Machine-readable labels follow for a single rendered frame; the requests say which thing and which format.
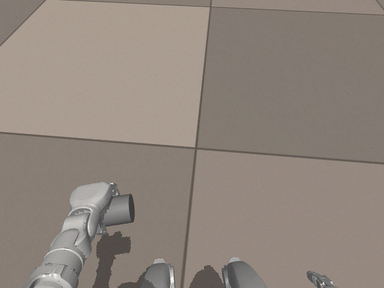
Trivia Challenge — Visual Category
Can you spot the right robot hand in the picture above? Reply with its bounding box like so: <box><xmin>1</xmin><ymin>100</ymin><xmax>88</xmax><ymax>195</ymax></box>
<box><xmin>307</xmin><ymin>271</ymin><xmax>339</xmax><ymax>288</ymax></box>

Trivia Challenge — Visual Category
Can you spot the left robot arm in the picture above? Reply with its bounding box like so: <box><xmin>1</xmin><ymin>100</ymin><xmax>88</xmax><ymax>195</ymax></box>
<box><xmin>23</xmin><ymin>205</ymin><xmax>100</xmax><ymax>288</ymax></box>

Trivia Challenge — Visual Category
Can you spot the can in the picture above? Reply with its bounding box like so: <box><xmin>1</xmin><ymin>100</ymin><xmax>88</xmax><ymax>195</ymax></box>
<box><xmin>70</xmin><ymin>194</ymin><xmax>134</xmax><ymax>227</ymax></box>

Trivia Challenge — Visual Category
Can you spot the left robot hand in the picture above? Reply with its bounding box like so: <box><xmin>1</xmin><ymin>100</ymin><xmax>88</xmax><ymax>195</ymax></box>
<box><xmin>70</xmin><ymin>182</ymin><xmax>120</xmax><ymax>235</ymax></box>

